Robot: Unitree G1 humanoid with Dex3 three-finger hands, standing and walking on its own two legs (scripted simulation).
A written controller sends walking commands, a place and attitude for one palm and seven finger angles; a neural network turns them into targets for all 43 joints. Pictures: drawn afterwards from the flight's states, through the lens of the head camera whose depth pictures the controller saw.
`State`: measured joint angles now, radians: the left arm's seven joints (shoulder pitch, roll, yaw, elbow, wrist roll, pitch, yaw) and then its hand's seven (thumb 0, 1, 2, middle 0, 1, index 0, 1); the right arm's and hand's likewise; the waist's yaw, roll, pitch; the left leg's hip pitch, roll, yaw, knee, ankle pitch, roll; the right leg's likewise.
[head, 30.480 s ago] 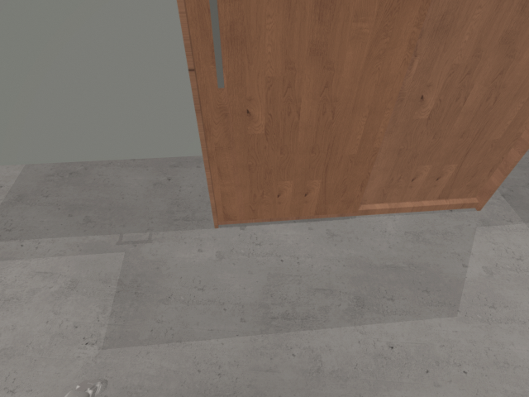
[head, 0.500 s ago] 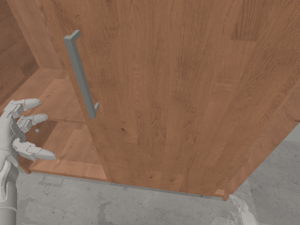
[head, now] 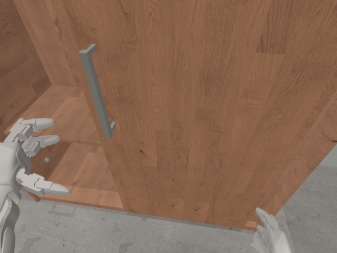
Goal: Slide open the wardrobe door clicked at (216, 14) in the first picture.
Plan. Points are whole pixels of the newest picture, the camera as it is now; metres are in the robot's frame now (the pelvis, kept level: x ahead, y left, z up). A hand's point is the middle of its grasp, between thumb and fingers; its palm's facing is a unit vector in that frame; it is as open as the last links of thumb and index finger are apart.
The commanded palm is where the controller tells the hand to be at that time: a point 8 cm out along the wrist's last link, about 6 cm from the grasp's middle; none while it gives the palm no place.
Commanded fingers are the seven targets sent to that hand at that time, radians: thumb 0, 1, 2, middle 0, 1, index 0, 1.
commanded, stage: draw the hand back to the body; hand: left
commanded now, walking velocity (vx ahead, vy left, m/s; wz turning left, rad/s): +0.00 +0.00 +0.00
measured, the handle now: (101, 96) +0.47 +0.26 +0.14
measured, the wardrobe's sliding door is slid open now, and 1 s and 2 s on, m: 0.57 0.57 0.57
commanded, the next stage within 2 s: step back with the hand held close in 1.00 s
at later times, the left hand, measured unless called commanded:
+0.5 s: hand (46, 162) +0.22 +0.26 +0.17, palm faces +0.43 -0.82 -0.36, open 10.0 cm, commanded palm +0.17 +0.30 +0.18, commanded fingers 0.00 0.72 0.81 -0.21 -0.41 -0.21 -0.41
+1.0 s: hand (41, 173) +0.19 +0.26 +0.17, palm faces +0.45 -0.82 -0.36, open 7.5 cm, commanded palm +0.15 +0.29 +0.18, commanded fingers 0.00 0.90 0.90 -0.20 -0.30 -0.20 -0.30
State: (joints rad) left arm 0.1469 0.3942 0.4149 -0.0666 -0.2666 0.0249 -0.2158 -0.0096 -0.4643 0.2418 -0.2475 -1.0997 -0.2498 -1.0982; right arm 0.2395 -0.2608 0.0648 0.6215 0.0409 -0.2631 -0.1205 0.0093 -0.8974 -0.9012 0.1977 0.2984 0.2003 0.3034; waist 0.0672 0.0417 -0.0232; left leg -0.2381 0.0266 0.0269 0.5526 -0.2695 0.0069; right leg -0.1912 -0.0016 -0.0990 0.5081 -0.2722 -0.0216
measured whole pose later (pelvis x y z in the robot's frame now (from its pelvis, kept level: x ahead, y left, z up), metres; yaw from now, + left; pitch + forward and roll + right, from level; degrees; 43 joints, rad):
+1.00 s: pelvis +0.01 +0.00 +0.01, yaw -1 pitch -6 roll +0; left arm 0.47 0.33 0.33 -0.41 -0.08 -0.08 0.10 0.02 0.88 0.89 -0.21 -0.31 -0.21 -0.31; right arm 0.20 -0.22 0.03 0.66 -0.01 -0.14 -0.09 0.01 -0.90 -0.90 0.20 0.30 0.20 0.30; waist 0.08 0.05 0.02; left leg -0.08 0.02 0.05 0.41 -0.22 0.01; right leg -0.05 0.00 -0.08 0.39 -0.23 -0.02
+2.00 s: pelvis -0.12 +0.04 -0.01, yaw +3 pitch -2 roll -5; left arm 0.44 0.44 0.45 -0.55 -0.01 -0.25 0.15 0.02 0.89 0.90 -0.21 -0.30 -0.21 -0.30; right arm 0.23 -0.20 -0.01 0.60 -0.01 -0.13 -0.08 0.01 -0.90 -0.90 0.20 0.30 0.20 0.30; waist -0.01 0.02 0.06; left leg -0.47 0.02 -0.01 0.60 -0.08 0.09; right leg -0.46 0.08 0.00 1.01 -0.40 0.02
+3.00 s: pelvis -0.29 +0.08 -0.01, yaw -1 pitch -2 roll +1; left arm 0.46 0.41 0.42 -0.45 -0.02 -0.21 0.16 0.02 0.89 0.90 -0.20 -0.30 -0.21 -0.30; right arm 0.27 -0.18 0.00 0.65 -0.02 -0.16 -0.09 0.01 -0.90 -0.90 0.20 0.30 0.20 0.30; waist -0.04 -0.07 -0.03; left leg -0.26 0.06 0.07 0.59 -0.28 -0.02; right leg -0.40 0.00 -0.05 0.88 -0.45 -0.01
